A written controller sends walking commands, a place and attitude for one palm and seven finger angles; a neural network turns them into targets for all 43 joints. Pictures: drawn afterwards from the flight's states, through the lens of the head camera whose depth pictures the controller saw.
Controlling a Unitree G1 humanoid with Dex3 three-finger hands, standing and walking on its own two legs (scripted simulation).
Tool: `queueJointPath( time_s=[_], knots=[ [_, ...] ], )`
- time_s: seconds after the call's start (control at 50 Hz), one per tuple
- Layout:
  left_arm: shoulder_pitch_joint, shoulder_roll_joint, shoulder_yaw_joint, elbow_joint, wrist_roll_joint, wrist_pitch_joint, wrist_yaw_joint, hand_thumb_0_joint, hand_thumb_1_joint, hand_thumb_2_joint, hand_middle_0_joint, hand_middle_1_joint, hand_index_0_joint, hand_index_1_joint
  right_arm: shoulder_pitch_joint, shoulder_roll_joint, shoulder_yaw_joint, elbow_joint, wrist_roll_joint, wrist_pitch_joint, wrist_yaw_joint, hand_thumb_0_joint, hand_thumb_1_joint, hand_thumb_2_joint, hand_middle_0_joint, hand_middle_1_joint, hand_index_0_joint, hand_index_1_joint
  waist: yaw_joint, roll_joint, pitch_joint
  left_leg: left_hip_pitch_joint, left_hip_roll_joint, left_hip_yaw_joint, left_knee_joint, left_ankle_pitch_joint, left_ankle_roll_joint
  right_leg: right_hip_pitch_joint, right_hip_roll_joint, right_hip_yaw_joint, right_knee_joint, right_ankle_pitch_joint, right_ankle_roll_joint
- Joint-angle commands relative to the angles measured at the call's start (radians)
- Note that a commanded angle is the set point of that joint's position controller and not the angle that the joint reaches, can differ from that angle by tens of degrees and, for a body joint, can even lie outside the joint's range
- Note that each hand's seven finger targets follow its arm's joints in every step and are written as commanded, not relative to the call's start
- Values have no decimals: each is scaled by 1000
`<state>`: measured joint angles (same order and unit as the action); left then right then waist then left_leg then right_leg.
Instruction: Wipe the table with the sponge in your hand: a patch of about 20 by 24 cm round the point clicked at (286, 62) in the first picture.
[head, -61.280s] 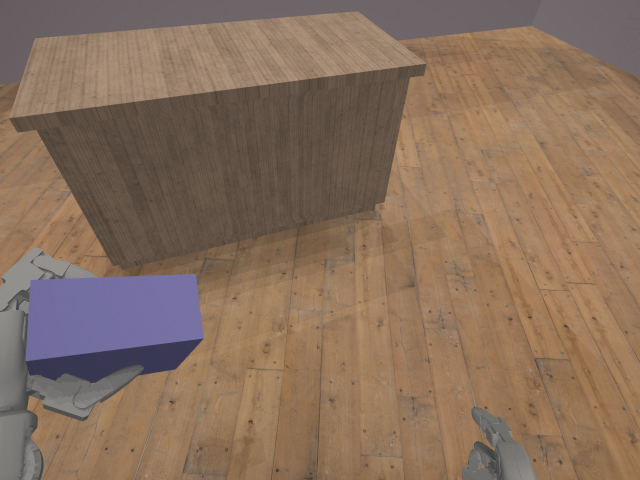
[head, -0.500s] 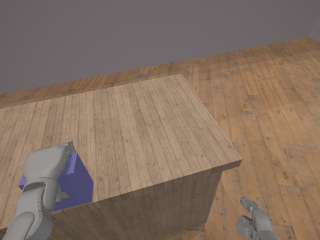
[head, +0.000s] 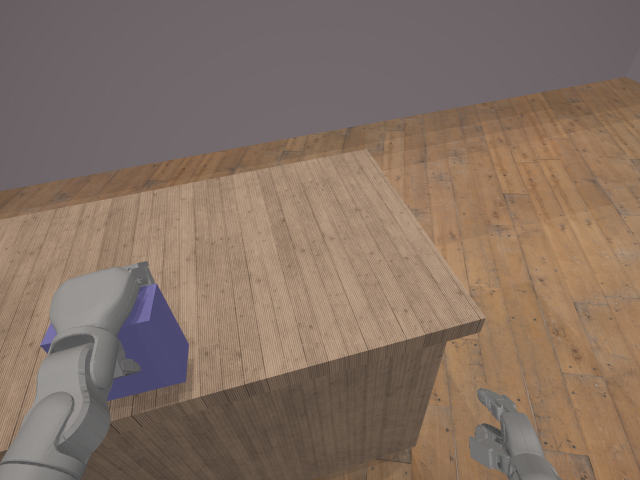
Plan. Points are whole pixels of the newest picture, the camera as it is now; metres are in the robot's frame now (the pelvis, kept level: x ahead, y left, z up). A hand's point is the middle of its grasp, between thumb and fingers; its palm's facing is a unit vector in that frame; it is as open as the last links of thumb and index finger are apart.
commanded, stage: lift the sponge slowly off the table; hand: left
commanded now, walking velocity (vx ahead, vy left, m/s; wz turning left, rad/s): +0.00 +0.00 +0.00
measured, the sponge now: (131, 354) +0.24 +0.31 +0.03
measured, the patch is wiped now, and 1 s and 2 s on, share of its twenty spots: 0.95 0.95 0.95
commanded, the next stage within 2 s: bring the sponge back beside the body in 1.14 s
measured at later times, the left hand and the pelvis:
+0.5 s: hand (114, 307) +0.25 +0.30 +0.12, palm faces +0.04 -0.06 -1.00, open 10.6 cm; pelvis -0.01 +0.00 +0.00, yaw +0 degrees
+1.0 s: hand (113, 282) +0.26 +0.29 +0.15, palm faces +0.09 -0.05 -0.99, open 10.6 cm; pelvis -0.01 +0.00 +0.00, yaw +0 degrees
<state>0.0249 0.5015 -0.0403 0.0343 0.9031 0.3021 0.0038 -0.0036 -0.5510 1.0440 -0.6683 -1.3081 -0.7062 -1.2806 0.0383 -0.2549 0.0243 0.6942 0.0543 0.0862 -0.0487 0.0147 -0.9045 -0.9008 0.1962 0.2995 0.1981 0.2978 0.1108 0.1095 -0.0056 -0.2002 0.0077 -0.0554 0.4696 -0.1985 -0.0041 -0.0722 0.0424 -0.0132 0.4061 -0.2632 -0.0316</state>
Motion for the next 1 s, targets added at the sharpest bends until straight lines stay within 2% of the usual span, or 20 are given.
queueJointPath(
  time_s=[0.0,0.06,0.18,0.2,0.24,0.3,0.36,0.4,0.46,0.5,0.56,0.68,0.7,0.76,0.78,0.8,0.86,0.9,0.92,0.98],
  knots=[
    [-296,275,162,-264,21,-21,14,0,100,1300,-1200,-1600,-1200,-1600,-216,-117,-34,-179,0,-57,-7,0,-900,-900,200,300,200,300,-4,1,-187,132,-51,5,-48,162,59,-42,20,49,-77,185,-44],
    [-277,242,140,-255,11,-36,7,0,100,1300,-1200,-1600,-1200,-1600,-202,-112,-35,-176,-2,-64,-9,0,-900,-900,200,300,200,300,-6,-26,-168,135,-49,6,-46,172,62,-52,17,32,-80,202,-40],
    [-310,288,183,-272,11,-40,18,0,100,1300,-1200,-1600,-1200,-1600,-207,-115,-37,-174,-4,-62,-9,0,-900,-900,200,300,200,300,3,-16,-182,134,-51,11,-53,174,58,-33,12,41,-83,203,-40],
    [-325,328,213,-290,15,-36,19,0,100,1300,-1200,-1600,-1200,-1600,-215,-117,-34,-177,-2,-63,-11,0,-900,-900,200,300,200,300,8,8,-190,139,-50,3,-63,165,56,-29,17,58,-86,178,-47],
    [-326,274,168,-259,10,-27,17,0,100,1300,-1200,-1600,-1200,-1600,-214,-110,-32,-171,0,-66,-10,0,-900,-900,200,300,200,300,0,4,-167,133,-49,11,-60,167,55,-43,13,39,-88,182,-42],
    [-340,313,193,-274,5,-8,3,0,100,1300,-1200,-1600,-1200,-1600,-227,-119,-29,-176,1,-61,-11,0,-900,-900,200,300,200,300,3,5,-183,135,-52,6,-64,164,55,-30,14,60,-89,188,-45],
    [-379,266,137,-241,6,-1,-14,0,100,1300,-1200,-1600,-1200,-1600,-222,-115,-27,-170,4,-64,-12,0,-900,-900,200,300,200,300,-10,-25,-164,130,-46,5,-71,141,55,-52,12,35,-97,153,-38],
    [-372,314,173,-281,7,-2,-23,0,100,1300,-1200,-1600,-1200,-1600,-233,-118,-24,-184,3,-69,-13,0,-900,-900,200,300,200,300,3,12,-196,140,-51,3,-67,157,58,-32,14,54,-88,175,-45],
    [-373,285,150,-269,3,-4,-35,0,100,1300,-1200,-1600,-1200,-1600,-223,-113,-22,-179,1,-66,-10,0,-900,-900,200,300,200,300,-3,-18,-183,131,-48,8,-64,164,57,-35,9,33,-86,190,-38],
    [-379,350,206,-294,11,-4,-35,0,100,1300,-1200,-1600,-1200,-1600,-232,-119,-23,-185,0,-65,-10,0,-900,-900,200,300,200,300,11,13,-206,134,-50,1,-66,169,56,-21,13,58,-82,189,-47],
    [-335,304,183,-297,-4,0,-35,0,100,1300,-1200,-1600,-1200,-1600,-228,-110,-21,-186,-2,-63,-3,0,-900,-900,200,300,200,300,11,-11,-182,123,-47,7,-64,179,54,-25,9,38,-79,204,-40],
    [-424,332,179,-254,0,36,-47,0,100,1300,-1200,-1600,-1200,-1600,-232,-118,-18,-180,4,-57,-11,0,-900,-900,200,300,200,300,2,-32,-175,112,-47,4,-72,137,54,-46,7,42,-90,150,-38],
    [-454,342,176,-278,1,39,-55,0,100,1300,-1200,-1600,-1200,-1600,-247,-118,-13,-191,8,-61,-14,0,-900,-900,200,300,200,300,2,4,-180,120,-49,1,-77,130,54,-47,10,57,-91,139,-44],
    [-492,303,130,-253,-1,32,-69,0,100,1300,-1200,-1600,-1200,-1600,-233,-113,-12,-182,9,-68,-18,0,-900,-900,200,300,200,300,-10,-5,-180,123,-47,3,-77,119,55,-56,6,31,-95,126,-37],
    [-501,328,149,-258,2,25,-71,0,100,1300,-1200,-1600,-1200,-1600,-230,-115,-15,-180,7,-68,-19,0,-900,-900,200,300,200,300,-7,-20,-199,129,-48,1,-75,126,56,-46,7,34,-93,138,-38],
    [-509,359,171,-296,6,22,-75,0,100,1300,-1200,-1600,-1200,-1600,-243,-116,-13,-192,9,-73,-21,0,-900,-900,200,300,200,300,0,26,-218,139,-50,-2,-76,132,57,-36,10,52,-89,140,-45],
    [-460,330,166,-282,-4,16,-77,0,100,1300,-1200,-1600,-1200,-1600,-229,-111,-13,-185,3,-74,-14,0,-900,-900,200,300,200,300,4,-5,-208,130,-47,1,-69,167,54,-28,6,36,-81,189,-42],
    [-459,379,211,-340,-2,20,-77,0,100,1300,-1200,-1600,-1200,-1600,-243,-115,-13,-199,3,-70,-10,0,-900,-900,200,300,200,300,17,8,-244,135,-49,-7,-71,183,54,-3,10,57,-71,207,-49],
    [-460,343,182,-330,-6,28,-75,0,100,1300,-1200,-1600,-1200,-1600,-243,-105,-9,-200,3,-70,-8,0,-900,-900,200,300,200,300,15,1,-228,125,-48,2,-67,189,52,-9,4,41,-66,211,-43],
    [-469,353,187,-290,-9,58,-76,0,100,1300,-1200,-1600,-1200,-1600,-241,-114,-12,-191,4,-54,-2,0,-900,-900,200,300,200,300,14,-12,-202,107,-46,2,-71,171,49,-26,4,47,-74,197,-41]
  ],
)
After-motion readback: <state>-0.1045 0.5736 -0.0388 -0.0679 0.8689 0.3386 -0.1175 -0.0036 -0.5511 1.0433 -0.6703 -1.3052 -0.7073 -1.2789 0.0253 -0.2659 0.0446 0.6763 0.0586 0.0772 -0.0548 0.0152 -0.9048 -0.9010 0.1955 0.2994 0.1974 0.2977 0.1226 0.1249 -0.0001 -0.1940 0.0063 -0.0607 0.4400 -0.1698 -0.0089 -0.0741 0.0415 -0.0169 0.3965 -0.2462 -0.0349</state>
